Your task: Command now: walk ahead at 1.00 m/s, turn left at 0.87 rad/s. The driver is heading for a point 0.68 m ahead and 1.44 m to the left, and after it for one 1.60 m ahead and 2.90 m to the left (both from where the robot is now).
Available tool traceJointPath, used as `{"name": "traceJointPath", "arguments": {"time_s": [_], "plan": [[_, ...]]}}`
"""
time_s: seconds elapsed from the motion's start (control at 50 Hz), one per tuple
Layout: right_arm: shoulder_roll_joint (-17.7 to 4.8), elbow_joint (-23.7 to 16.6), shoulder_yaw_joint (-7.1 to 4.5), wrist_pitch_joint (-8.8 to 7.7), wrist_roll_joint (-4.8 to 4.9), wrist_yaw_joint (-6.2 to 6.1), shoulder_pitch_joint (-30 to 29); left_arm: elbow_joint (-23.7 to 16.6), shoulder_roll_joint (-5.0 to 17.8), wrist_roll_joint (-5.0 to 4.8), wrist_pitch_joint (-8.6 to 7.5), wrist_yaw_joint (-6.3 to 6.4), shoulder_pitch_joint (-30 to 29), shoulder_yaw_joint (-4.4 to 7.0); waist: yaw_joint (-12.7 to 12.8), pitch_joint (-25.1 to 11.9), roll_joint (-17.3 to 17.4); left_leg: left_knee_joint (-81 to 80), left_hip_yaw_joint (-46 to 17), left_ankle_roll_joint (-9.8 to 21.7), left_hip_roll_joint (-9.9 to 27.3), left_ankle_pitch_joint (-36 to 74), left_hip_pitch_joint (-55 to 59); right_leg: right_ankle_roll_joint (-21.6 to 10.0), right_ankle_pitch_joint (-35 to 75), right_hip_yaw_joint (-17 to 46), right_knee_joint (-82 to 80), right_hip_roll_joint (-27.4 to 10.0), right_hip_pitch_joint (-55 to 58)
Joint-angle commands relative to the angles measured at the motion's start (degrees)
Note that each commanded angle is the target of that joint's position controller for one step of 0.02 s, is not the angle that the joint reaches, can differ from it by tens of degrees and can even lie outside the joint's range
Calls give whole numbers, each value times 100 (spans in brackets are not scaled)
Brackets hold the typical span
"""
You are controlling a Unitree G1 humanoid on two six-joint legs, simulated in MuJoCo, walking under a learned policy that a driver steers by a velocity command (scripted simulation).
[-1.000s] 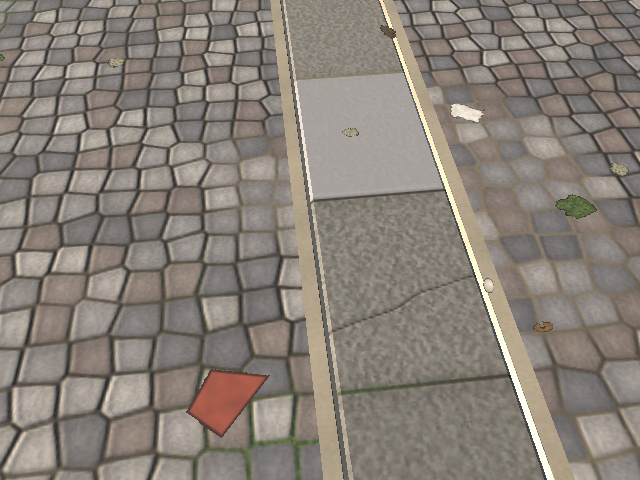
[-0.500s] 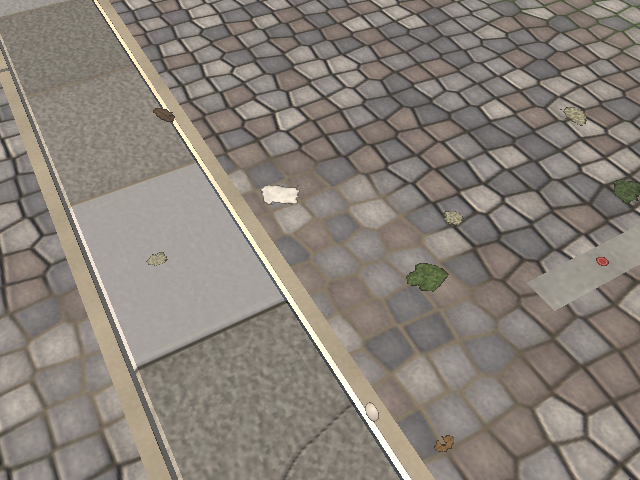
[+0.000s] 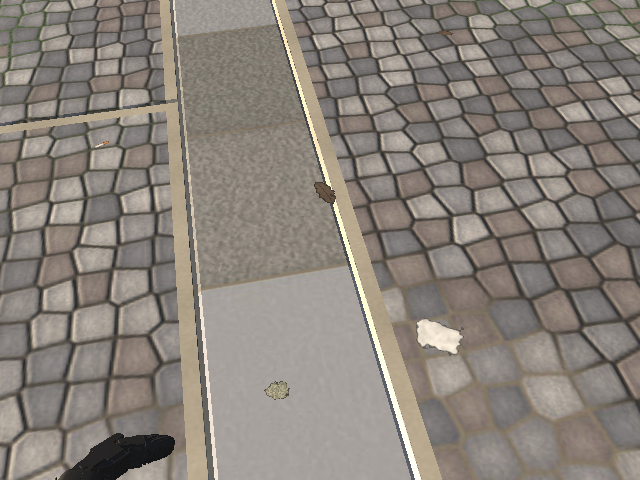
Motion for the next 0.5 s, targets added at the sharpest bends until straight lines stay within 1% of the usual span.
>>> {"name": "traceJointPath", "arguments": {"time_s": [0.02, 0.04, 0.06, 0.08, 0.1, 0.14, 0.16, 0.18, 0.2, 0.22, 0.24, 0.26, 0.28, 0.3, 0.32, 0.34, 0.36, 0.38, 0.4, 0.42, 0.44, 0.46, 0.48, 0.5], "plan": [[-703, -620, -168, -150, 128, -148, -645, -433, 708, 135, 59, 99, -86, 208, 428, 304, -278, -1646, -1999, 932, 1183, 211, -748, 339, 524, -423, -1424, -88, -232], [-734, -577, -175, -122, 150, -208, -640, -572, 541, 155, 60, 91, -473, 156, 296, 385, -145, -1603, -1744, 808, 984, 378, -1120, 431, 1104, -573, -2109, 27, 102], [-787, -523, -198, -82, 165, -249, -609, -672, 373, 135, 59, 73, -757, 114, 151, 371, 48, -1531, -1541, 626, 805, 346, -1414, 485, 1673, -689, -2808, 163, 547], [-856, -458, -230, -49, 172, -268, -468, -751, 312, 82, 52, 60, -959, 110, -26, 240, 209, -1524, -1559, 477, 781, 244, -1555, 533, 2199, -792, -3271, 334, 1003], [-906, -395, -258, -30, 190, -273, -318, -804, 384, -7, 40, 53, -1055, 160, -145, 91, 305, -1486, -1730, 384, 834, 15, -1486, 583, 2536, -740, -3573, 458, 1345], [-848, -300, -267, -23, 246, -303, -213, -833, 657, -174, 19, 62, -1094, 301, -162, -42, 511, -1139, -2090, 236, 947, -288, -763, 615, 2557, -402, -4126, 451, 1442], [-799, -269, -273, -14, 251, -319, -190, -844, 777, -232, -6, 66, -1118, 357, -138, -64, 579, -892, -2242, 166, 1037, -169, -329, 576, 2415, -291, -4333, 409, 1391], [-777, -257, -286, 7, 232, -328, -207, -817, 914, -271, -41, 70, -995, 431, -22, -157, 635, -552, -2348, 86, 1139, 271, 58, 500, 2184, -269, -4440, 395, 1478], [-816, -281, -304, 35, 179, -317, -312, -698, 1107, -292, -78, 84, -431, 558, 342, -529, 675, 143, -2290, -61, 1114, 1209, 332, 368, 1890, -355, -4431, 437, 2034], [-786, -388, -273, 62, 50, -267, -539, -499, 1262, -322, -74, 111, 704, 678, 998, -1288, 700, 1428, -2002, -294, 990, 1951, 209, 196, 1570, -362, -4064, 175, 3231], [-281, -606, -82, 70, -173, -210, -654, -280, 1504, -282, 9, 177, 2207, 725, 1527, -2371, 181, 3466, -1552, -430, 826, 809, -858, -67, 142, 655, -3523, -825, 5177], [291, -890, 130, -3, 249, -145, 583, -86, 2001, -3, 18, 32, 2233, 765, 609, -3183, -3005, 5349, -1028, -627, 370, -2175, -2820, -1197, -2407, 4472, -5009, -2315, 6600], [-272, -706, 99, 55, 425, -234, 238, -262, 1368, -35, 74, 27, 1826, 699, 863, -2349, -2430, 5886, -721, -626, 1041, -1491, -3602, -1068, -3775, 4716, -5427, -2175, 6032], [-703, -782, 3, 82, 255, -242, -556, -256, 969, -83, 133, 82, 1575, 615, 1078, -1409, -1469, 5858, -458, -620, 1186, -1022, -3794, -820, -2830, 3506, -5413, -1871, 5226], [-738, -870, -26, 97, 88, -231, -1036, -131, 932, -18, 187, 87, 1495, 589, 1050, -873, -371, 5667, -316, -623, 1386, -761, -3573, -671, -1454, 2524, -5362, -1616, 4435], [-651, -1024, -40, 79, -6, -189, -1387, 3, 902, 43, 202, 80, 1421, 574, 946, -426, -100, 5363, -307, -606, 1572, -577, -3443, -649, -502, 1831, -5399, -1411, 3776], [-548, -1089, -50, 118, 73, -129, -1378, 124, 762, 83, 180, 80, 1299, 526, 738, -233, -279, 5186, -354, -587, 1770, -496, -3208, -603, -16, 1288, -5486, -1271, 3318], [-440, -1118, -41, 179, 180, -102, -1336, 240, 552, 35, 163, 47, 1224, 472, 626, -156, -477, 5124, -315, -568, 1874, -530, -3186, -576, 254, 888, -5574, -1175, 3144], [-324, -1167, -14, 240, 231, -79, -1324, 353, 429, -29, 158, 17, 1217, 436, 539, -102, -522, 5110, -279, -545, 1977, -559, -3263, -571, 453, 589, -5650, -1159, 3017], [-247, -1240, 17, 284, 233, -51, -1393, 460, 440, -84, 159, 6, 1175, 439, 446, 46, -534, 5023, -265, -559, 2075, -524, -3415, -587, 750, 322, -5723, -1196, 2852], [-217, -1293, 42, 301, 192, -27, -1473, 526, 530, -92, 158, 12, 1120, 459, 385, 163, -464, 4946, -233, -608, 2106, -323, -3553, -608, 1071, 31, -5823, -1212, 2743], [-227, -1338, 58, 293, 158, -6, -1560, 565, 632, -61, 157, 27, 1034, 480, 325, 262, -397, 4753, -201, -662, 2116, -38, -3591, -597, 1334, -286, -5939, -1185, 2591], [-273, -1356, 60, 269, 148, 13, -1647, 581, 713, -15, 151, 49, 921, 489, 284, 356, -344, 4451, -129, -711, 2086, 331, -3524, -553, 1547, -659, -6057, -1077, 2424], [-333, -1370, 54, 248, 142, 34, -1790, 604, 809, 20, 140, 72, 885, 501, 308, 442, -283, 4101, -11, -744, 2039, 743, -3442, -506, 1719, -993, -6162, -993, 2345]]}}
